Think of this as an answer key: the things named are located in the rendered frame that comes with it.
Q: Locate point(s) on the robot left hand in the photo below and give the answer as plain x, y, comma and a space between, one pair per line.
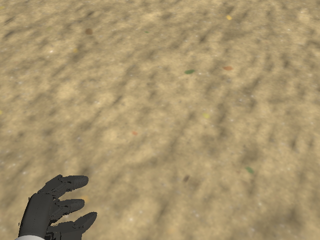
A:
44, 208

